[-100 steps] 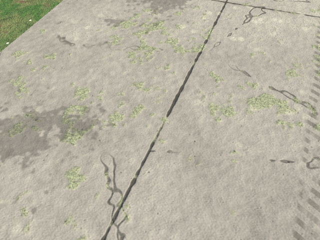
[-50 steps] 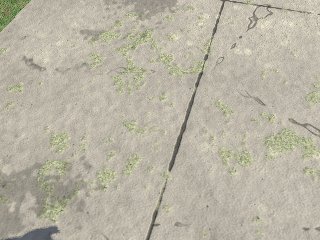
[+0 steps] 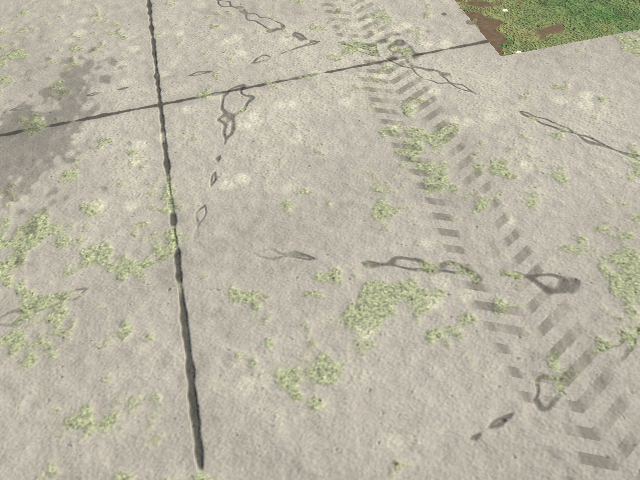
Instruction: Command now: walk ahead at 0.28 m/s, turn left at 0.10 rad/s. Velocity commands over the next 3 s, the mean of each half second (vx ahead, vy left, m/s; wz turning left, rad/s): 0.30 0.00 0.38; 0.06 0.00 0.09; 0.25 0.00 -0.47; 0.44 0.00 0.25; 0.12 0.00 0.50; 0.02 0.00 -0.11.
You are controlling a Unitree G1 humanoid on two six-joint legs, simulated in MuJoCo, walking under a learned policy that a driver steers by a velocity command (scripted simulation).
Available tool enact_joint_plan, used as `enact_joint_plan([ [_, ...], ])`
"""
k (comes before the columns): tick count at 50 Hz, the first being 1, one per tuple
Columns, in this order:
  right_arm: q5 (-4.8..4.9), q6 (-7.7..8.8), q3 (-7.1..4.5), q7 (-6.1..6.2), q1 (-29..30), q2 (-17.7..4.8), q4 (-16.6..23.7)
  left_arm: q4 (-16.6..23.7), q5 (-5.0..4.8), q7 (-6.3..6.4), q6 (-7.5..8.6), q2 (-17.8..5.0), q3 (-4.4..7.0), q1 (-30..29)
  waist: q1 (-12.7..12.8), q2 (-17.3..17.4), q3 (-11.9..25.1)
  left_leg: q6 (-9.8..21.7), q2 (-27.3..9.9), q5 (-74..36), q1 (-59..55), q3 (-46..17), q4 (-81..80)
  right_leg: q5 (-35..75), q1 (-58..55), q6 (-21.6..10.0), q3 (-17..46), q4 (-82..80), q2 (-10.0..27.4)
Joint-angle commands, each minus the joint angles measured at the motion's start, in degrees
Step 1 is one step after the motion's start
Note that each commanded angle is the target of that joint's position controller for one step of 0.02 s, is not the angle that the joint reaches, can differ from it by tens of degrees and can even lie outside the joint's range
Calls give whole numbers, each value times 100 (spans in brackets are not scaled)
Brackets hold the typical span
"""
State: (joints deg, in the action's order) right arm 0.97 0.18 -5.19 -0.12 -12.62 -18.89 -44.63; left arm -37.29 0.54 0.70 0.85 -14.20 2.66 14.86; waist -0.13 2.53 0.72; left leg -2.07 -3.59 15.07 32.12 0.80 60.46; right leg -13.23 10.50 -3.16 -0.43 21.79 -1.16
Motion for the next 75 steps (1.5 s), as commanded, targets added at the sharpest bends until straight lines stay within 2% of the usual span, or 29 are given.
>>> enact_joint_plan([
  [1, 28, 194, -67, -27, 519, -376, 433, 170, 45, 62, 261, -905, 268, 83, 214, -875, -217, 27, -166, -682, 1286, -417, -381, -769, -916, -796, 1313, -1473, 1544],
  [15, -6, 249, 120, -303, 1028, -65, 940, -477, -136, 7, 256, -1182, 451, 250, 416, -721, -742, 339, -72, -747, 574, 133, -2346, 1696, -1066, -537, -512, -993, 1744],
  [18, -35, 235, -179, -286, -333, -583, 739, -421, -230, 86, 156, -1253, 451, 41, -378, -655, 331, 712, 685, -1054, -1627, 564, -2863, 4367, -737, -64, -994, 1300, 1335],
  [19, -25, 192, -334, -162, -1058, -973, 604, -376, -145, 81, 205, -1044, 361, 162, -702, -210, 808, 960, 475, -2116, -3090, 13, -3032, 3182, 282, 316, -1058, 2755, 1014],
  [20, -70, 168, -399, -26, -1047, -1698, 703, -85, 224, 28, 274, -223, 104, 598, -121, 1601, 1328, 1935, -1284, -4186, -4788, -2663, -2974, -2307, 2474, 819, -904, 5083, 48],
  [21, -109, 212, -304, -84, -1112, -1474, 1021, -194, 57, -27, 385, -697, 130, 711, -433, 954, 2710, 2708, -1969, -3638, -5118, -4271, -3563, -2808, 2651, 825, 535, 6119, -183],
  [22, -95, 229, -228, -125, -801, -1138, 1039, -103, -183, -39, 393, -1102, 244, 157, -541, 383, 2093, 2459, -1651, -3330, -4678, -3405, -3724, -2241, 3006, 722, 677, 6124, 97],
  [24, 32, 193, -118, -79, -182, -739, 1061, -51, -53, 86, 350, -1032, 216, -204, -217, -113, 912, 1917, -1077, -2670, -3205, -2379, -3878, -1360, 3037, 610, 518, 5285, 527],
  [25, -30, 164, -83, -48, 43, -680, 1135, -30, -12, 124, 275, -1097, 253, -192, -38, -7, 692, 1859, -925, -2830, -2512, -2163, -4024, -1144, 2643, 602, 551, 5008, 589],
  [27, -155, 150, -90, -14, 280, -723, 1201, -111, 26, 130, 153, -977, 235, 52, 196, 124, 615, 1858, -761, -3274, -1798, -1889, -4170, -926, 2136, 650, 468, 4687, 469],
  [31, -76, 101, -115, 97, 286, -816, 1141, -127, 64, 192, 58, -792, 162, -51, 189, 126, 770, 1771, -610, -3389, -1786, -1710, -4056, -457, 2150, 850, 493, 3684, 317],
  [34, -105, 27, 7, 149, 403, -552, 1089, -177, 1, 149, 3, -685, 108, -218, 83, 257, 804, 1575, -522, -2473, -1761, -1493, -4100, 170, 1875, 879, 476, 2954, 450],
  [37, -237, 54, 170, 77, 413, -235, 903, -151, -27, 87, 9, -585, 66, -474, -46, 370, 623, 1511, -515, -1792, -1516, -1356, -4199, 431, 1154, 788, 464, 2081, 566],
  [40, -267, 96, 213, -18, 427, -272, 719, -91, -40, 47, 53, -700, 111, -530, -9, 368, 372, 1436, -584, -1666, -1592, -1391, -3962, 212, 663, 572, 307, 1207, 424],
  [42, -213, 112, 208, -2, 183, -323, 611, 25, 22, 51, 81, -957, 158, -608, -30, 73, 270, 1019, -309, -1221, -1747, -1311, -3655, 1586, 303, 361, 556, 452, 557],
  [44, -282, 139, 158, 62, -205, -399, 625, 105, -57, 68, 29, -1413, 290, -730, -426, -1000, 374, 590, 435, -445, -1663, -616, -3186, 2581, 247, -66, 1139, 712, 888],
  [45, -280, 108, 153, 111, 8, -412, 655, 122, -125, 38, -4, -1218, 286, -644, -229, -1096, 370, 443, 569, -326, -1746, -331, -2947, 2118, 425, -193, 1335, 577, 877],
  [51, -197, -134, 12, 175, 100, -263, 821, 406, -139, 38, -65, -1009, 298, -626, -131, -764, 494, 624, 268, -684, -2063, -372, -2916, 1580, 1036, -183, 1611, 996, 654],
  [54, -193, -122, -106, 178, -18, -552, 830, 524, -100, 2, -147, -825, 267, -508, -90, 548, 462, 1524, -1242, -1775, -2700, -1720, -3756, -468, 2095, 350, 492, 2332, -59],
  [55, -183, -64, -97, 195, -62, -550, 870, 616, -87, -24, -169, -844, 273, -670, -205, 744, 417, 1954, -1901, -1682, -2866, -2350, -4039, -1870, 2613, 415, 376, 3362, 119],
  [56, -170, 13, -91, 200, -194, -565, 875, 705, -122, -59, -174, -935, 313, -836, -284, 310, 266, 2123, -2112, -1226, -2983, -2611, -4223, -2029, 3099, 422, 524, 4063, 327],
  [59, -55, 138, -125, 201, -127, -647, 791, 818, -205, -136, -164, -736, 228, -1230, -398, 155, -240, 1647, -1609, 192, -3167, -1781, -4631, -1271, 3560, 435, 517, 3618, 630],
  [64, -3, 201, -192, 67, -255, -906, 587, 906, -229, -305, -26, -573, 118, -1294, -470, 394, -156, 1259, -1119, -355, -2737, -370, -4684, -812, 1984, 334, -277, 2021, 364],
  [68, 107, 261, -152, -10, -218, -855, 454, 521, -206, -256, -82, -1003, 377, -21, 279, 242, 363, 761, -867, -1690, -1850, 532, -2967, -112, -519, -114, -699, 819, -258],
  [69, -23, 313, -49, 4, -73, -560, 578, 351, -233, -179, -107, -1425, 567, 961, 760, -388, 762, 352, -534, -1263, -733, 962, -1232, -270, -1871, -496, 456, 621, 380],
  [70, -209, 458, 132, 3, 191, -30, 1141, 472, -209, -146, -13, -2210, 665, 1188, 630, -2036, 996, -41, 483, 1841, 1584, 529, 728, -1058, -2868, -1678, 4109, -379, 2015],
  [71, -3, 597, 33, -45, 538, -505, 1133, 505, -194, -190, 118, -1710, 516, 1174, 887, -1178, 1011, 19, 294, 1784, 2207, -499, 1405, -1746, -2811, -1918, 4508, -853, 2206],
  [72, 160, 661, -5, -115, 463, -684, 1094, 479, -145, -186, 190, -1335, 383, 857, 632, -1140, 453, 184, 9, 1222, 2356, -469, 1309, -1551, -2346, -1705, 3761, -858, 2130],
  [75, -88, 590, -21, -139, 107, -651, 721, 577, -40, -159, 252, -860, 183, -49, 69, -800, -124, 165, -446, 16, 1259, -364, 356, 376, -797, -1138, 2026, -936, 1444],
])
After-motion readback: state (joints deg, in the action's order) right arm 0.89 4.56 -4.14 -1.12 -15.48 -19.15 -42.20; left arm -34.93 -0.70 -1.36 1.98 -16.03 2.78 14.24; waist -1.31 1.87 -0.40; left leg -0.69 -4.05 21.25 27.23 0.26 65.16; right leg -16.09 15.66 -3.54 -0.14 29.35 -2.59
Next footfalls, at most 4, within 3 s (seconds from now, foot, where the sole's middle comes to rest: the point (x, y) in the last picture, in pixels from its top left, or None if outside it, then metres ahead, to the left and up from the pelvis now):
0.38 left None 0.26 0.21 -0.78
0.84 right None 0.37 0.00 -0.78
1.38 right None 0.41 -0.05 -0.78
1.88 left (279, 377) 0.76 0.18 -0.78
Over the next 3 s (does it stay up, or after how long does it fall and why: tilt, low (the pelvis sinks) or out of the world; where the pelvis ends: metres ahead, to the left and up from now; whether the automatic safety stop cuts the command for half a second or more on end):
stays up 0.83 0.07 -0.02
